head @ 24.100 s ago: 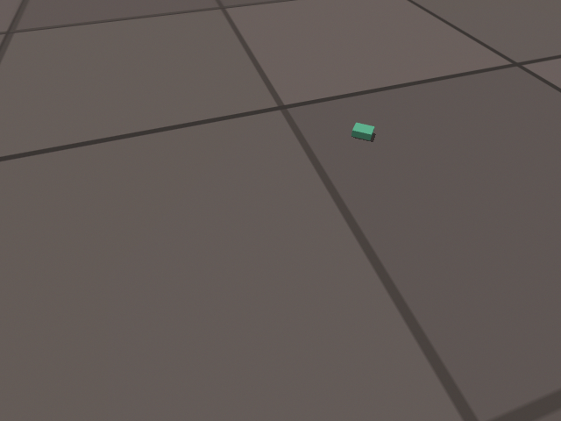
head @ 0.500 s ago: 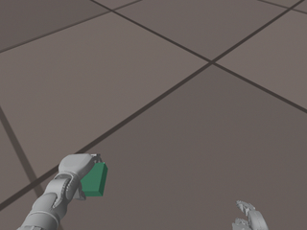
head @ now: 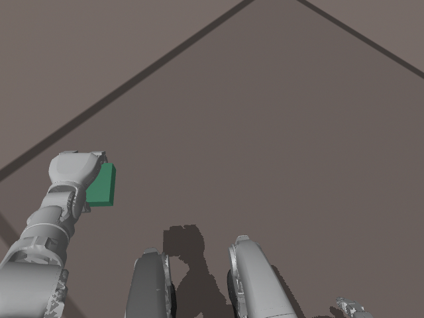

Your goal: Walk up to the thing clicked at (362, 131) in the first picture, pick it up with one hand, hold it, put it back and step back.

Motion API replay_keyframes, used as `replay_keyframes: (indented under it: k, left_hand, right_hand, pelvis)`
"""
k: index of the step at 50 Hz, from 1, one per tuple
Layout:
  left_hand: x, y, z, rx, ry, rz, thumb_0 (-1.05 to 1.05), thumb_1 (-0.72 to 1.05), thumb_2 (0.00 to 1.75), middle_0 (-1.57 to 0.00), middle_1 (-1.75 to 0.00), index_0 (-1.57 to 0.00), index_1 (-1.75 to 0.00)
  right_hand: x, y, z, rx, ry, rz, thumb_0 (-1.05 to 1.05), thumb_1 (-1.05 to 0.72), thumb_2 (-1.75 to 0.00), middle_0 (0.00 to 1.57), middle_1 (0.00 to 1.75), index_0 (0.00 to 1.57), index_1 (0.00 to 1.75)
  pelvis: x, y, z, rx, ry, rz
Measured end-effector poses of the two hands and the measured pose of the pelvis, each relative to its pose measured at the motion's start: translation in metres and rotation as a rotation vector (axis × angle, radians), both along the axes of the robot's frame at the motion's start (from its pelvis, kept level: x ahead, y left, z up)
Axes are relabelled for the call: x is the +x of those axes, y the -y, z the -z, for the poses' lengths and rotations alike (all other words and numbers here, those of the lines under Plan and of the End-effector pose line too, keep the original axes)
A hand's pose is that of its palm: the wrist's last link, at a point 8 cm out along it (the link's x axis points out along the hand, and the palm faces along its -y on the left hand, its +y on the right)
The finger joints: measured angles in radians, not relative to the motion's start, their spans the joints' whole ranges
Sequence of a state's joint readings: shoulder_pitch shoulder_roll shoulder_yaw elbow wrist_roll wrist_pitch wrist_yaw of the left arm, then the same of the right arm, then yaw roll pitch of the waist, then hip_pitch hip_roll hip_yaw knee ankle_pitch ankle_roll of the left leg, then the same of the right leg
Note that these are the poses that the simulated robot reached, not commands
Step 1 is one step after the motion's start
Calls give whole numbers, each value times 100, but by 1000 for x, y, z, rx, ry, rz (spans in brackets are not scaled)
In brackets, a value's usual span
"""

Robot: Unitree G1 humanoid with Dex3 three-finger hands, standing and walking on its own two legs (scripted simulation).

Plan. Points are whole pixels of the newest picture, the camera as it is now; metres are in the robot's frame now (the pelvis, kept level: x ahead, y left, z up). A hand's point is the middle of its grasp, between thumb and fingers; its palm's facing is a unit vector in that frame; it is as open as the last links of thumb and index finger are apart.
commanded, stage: crouch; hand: left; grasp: from above
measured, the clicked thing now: (85, 185) +0.42 +0.24 -0.14
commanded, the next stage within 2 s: lower in 1.30 s
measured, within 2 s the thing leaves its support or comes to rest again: neither
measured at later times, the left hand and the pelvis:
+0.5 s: hand (106, 196) +0.45 +0.25 -0.32, palm faces -0.46 +0.02 -0.89, open 11.3 cm; pelvis -0.01 +0.00 -0.16, yaw -2 degrees
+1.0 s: hand (113, 198) +0.46 +0.25 -0.40, palm faces -0.49 +0.01 -0.87, open 11.3 cm; pelvis -0.02 +0.00 -0.22, yaw -4 degrees
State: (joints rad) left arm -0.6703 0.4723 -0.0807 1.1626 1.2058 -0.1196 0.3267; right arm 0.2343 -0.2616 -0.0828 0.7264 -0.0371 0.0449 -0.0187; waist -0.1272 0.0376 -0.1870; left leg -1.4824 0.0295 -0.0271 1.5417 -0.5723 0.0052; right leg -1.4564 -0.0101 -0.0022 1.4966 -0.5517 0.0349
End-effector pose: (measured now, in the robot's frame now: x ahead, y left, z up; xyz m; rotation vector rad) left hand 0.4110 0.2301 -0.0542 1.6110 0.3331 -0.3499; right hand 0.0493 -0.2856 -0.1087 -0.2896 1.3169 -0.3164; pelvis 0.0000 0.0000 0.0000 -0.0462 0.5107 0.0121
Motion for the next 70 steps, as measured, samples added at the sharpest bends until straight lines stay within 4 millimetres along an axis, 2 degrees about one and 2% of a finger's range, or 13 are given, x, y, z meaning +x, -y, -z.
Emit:
replay_keyframes:
  k: [5, 10, 19, 26, 35, 50, 59, 70]
  left_hand:
    - [9, -3, 47, 0, -19, -11, -2, -16, 61, -53, -62, -59, -57]
    - [15, -7, 94, -11, -56, -18, -2, -16, 61, -54, -61, -59, -56]
    - [31, -15, 171, -51, -60, -7, -2, -18, 62, -55, -61, -61, -55]
    - [42, -15, 214, -52, -45, -6, -2, -18, 62, -56, -60, -62, -55]
    - [52, -15, 242, -51, -61, -32, -2, -19, 63, -57, -60, -62, -54]
    - [58, -16, 286, -57, -81, -18, -2, -18, 65, -55, -62, -61, -56]
    - [64, -15, 303, -59, -63, -19, -2, -17, 63, -54, -62, -60, -56]
    - [74, -18, 316, -48, -65, -23, -2, -17, 63, -54, -62, -60, -56]
  right_hand:
    - [-26, -11, 43, 18, -48, 15, 0, -91, -90, 20, 30, 21, 30]
    - [-35, -19, 78, 38, -73, 2, 0, -90, -90, 20, 30, 21, 30]
    - [-25, -14, 126, 29, -102, -77, 0, -91, -90, 20, 30, 21, 30]
    - [-13, -6, 149, 21, -118, -119, 0, -91, -90, 20, 30, 21, 30]
    - [-15, -5, 170, 39, -138, -129, 0, -92, -90, 20, 30, 21, 30]
    - [-53, -8, 201, 57, -212, -112, 0, -92, -90, 20, 30, 21, 30]
    - [-66, -10, 217, 58, -236, -113, 0, -92, -90, 20, 30, 21, 30]
    - [-63, -14, 227, 62, -241, -128, 0, -92, -90, 20, 30, 21, 30]
  pelvis:
    - [-11, -2, 40, -8, -50, 0]
    - [-17, -2, 74, -18, -92, 0]
    - [-17, 0, 130, -40, -151, -1]
    - [-14, 0, 158, -51, -168, 2]
    - [-13, 1, 180, -54, -168, 13]
    - [-22, 2, 221, -65, -130, 26]
    - [-25, 3, 240, -73, -112, 36]
    - [-22, 2, 252, -83, -109, 43]
